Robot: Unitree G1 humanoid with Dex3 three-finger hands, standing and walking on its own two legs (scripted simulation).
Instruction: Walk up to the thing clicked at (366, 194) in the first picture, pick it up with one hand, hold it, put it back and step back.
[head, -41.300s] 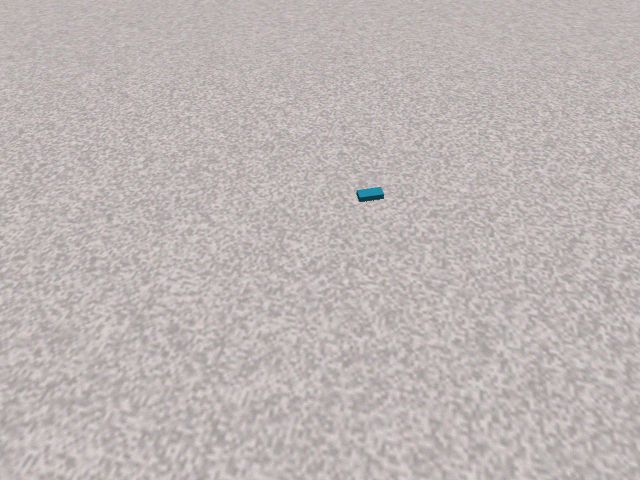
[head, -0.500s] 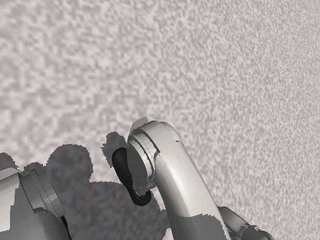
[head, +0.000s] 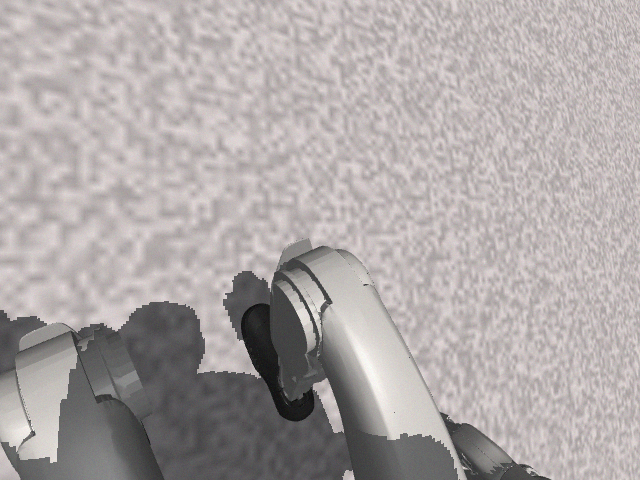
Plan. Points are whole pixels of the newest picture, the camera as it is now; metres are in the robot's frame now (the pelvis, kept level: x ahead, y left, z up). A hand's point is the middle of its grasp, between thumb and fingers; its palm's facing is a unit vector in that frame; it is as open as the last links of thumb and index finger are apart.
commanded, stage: withdraw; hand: left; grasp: from above
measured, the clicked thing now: out of the picture +0.46 +0.34 -0.30
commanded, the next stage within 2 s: home in 0.62 s
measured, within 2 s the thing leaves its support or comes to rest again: neither
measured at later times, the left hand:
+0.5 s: hand out of the picture +0.44 +0.34 -0.14, palm faces -0.47 -0.13 -0.87, open 13.6 cm
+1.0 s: hand out of the picture +0.42 +0.36 -0.06, palm faces -0.33 -0.24 -0.91, open 11.5 cm
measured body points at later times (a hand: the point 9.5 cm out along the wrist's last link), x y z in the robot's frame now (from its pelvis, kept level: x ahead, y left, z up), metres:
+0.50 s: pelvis -0.01 -0.01 +0.02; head +0.22 +0.10 +0.39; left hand +0.46 +0.35 -0.09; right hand +0.10 -0.28 -0.06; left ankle +0.06 +0.12 -0.28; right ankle +0.13 -0.12 -0.28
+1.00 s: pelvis +0.01 +0.00 +0.06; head +0.22 +0.08 +0.45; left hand +0.43 +0.37 -0.01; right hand +0.10 -0.26 -0.05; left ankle +0.06 +0.12 -0.28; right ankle +0.13 -0.12 -0.28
